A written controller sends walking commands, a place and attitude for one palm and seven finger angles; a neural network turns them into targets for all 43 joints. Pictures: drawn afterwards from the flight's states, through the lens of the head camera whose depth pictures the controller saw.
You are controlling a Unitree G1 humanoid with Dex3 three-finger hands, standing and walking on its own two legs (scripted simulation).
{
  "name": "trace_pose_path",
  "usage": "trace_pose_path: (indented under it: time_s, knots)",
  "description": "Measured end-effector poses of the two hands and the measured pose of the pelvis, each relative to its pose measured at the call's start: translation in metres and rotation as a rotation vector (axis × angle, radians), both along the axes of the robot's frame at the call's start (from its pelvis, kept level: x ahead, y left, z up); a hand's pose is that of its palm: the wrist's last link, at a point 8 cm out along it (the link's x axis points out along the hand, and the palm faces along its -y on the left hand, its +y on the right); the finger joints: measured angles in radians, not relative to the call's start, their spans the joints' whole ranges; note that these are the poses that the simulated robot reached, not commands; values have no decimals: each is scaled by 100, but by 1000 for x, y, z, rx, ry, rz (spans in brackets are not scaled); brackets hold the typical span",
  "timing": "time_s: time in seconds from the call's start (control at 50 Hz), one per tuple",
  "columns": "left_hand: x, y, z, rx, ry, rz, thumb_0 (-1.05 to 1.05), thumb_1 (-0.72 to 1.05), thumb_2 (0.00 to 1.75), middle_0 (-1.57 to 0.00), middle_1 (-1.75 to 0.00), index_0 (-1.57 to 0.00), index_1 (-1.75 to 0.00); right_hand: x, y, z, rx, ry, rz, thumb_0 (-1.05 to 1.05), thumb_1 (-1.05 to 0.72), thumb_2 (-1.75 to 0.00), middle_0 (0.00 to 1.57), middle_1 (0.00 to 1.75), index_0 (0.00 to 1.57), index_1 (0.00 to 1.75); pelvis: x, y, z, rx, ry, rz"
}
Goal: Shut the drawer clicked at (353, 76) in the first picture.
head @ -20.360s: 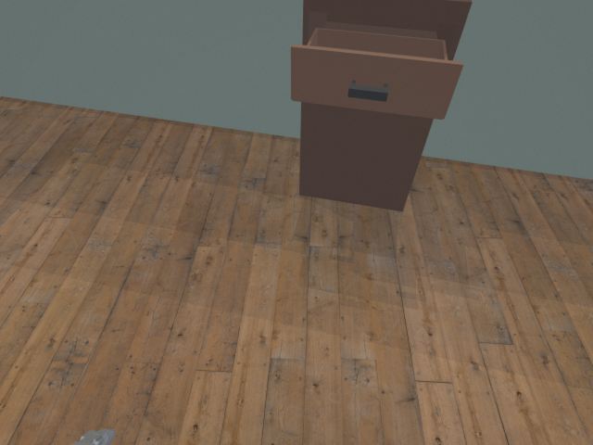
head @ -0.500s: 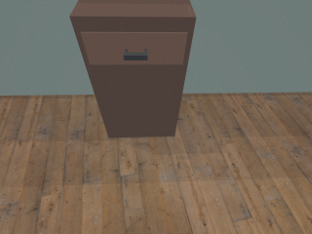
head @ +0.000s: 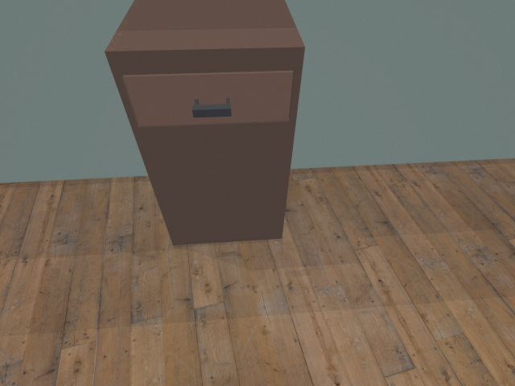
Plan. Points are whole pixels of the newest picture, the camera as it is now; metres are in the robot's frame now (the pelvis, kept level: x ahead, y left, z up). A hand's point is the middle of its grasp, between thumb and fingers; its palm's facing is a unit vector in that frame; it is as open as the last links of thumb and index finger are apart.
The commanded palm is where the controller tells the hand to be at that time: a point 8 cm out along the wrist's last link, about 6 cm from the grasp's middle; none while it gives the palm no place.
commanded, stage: let the arm hang, fingers relaxed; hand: left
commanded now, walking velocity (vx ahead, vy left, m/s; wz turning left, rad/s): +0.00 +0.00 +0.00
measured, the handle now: (212, 106) +0.83 +0.17 -0.02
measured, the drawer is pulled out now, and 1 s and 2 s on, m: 0.00 0.00 0.00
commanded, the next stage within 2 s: look to check the result in 0.08 s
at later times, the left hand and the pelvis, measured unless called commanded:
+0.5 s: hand out of the picture -0.01 +0.15 -0.18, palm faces +0.04 -0.98 -0.18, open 7.4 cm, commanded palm none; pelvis +0.01 -0.01 +0.00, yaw +0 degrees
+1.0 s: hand out of the picture +0.03 +0.17 -0.17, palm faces +0.02 -0.97 -0.22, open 7.4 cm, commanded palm none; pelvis +0.02 -0.01 +0.00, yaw +0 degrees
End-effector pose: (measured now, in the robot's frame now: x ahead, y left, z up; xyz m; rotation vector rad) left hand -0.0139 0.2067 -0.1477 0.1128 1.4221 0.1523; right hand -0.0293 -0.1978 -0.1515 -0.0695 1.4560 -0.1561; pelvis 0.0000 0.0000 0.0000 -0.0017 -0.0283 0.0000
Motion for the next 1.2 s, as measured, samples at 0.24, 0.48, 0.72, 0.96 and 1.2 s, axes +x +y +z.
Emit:
trace_pose_path:
  time_s: [0.24, 0.48, 0.72, 0.96, 1.2]
  knots:
    - [-13, -1, 3, 9, 53, 17, 0, 91, 89, -20, -30, -20, -29, -2, -10, 1, -13, 31, 2, 0, -91, -90, 20, 30, 20, 30, 4, -4, 1, 1, 1, 1]
    - [-3, -3, 3, 12, 42, 10, 0, 91, 89, -20, -30, -20, -29, 16, -19, 1, -22, 5, 15, 0, -91, -90, 20, 30, 20, 30, 8, -8, 1, 1, 2, 1]
    - [22, 2, 4, 25, -11, -4, 0, 91, 89, -20, -30, -20, -29, 36, -29, 3, -41, -30, 30, 0, -91, -90, 20, 30, 20, 30, 14, -10, 2, 1, 0, 3]
    - [38, 12, 9, 51, -34, -18, 0, 91, 89, -20, -30, -20, -29, 50, -41, 5, -61, -49, 44, 0, -90, -90, 20, 30, 20, 30, 18, -12, 3, 3, 1, 1]
    - [49, 21, 13, 74, -50, -30, 0, 91, 89, -20, -30, -20, -29, 63, -55, 9, -85, -70, 54, 0, -90, -90, 20, 30, 20, 30, 22, -14, 4, 4, 0, -1]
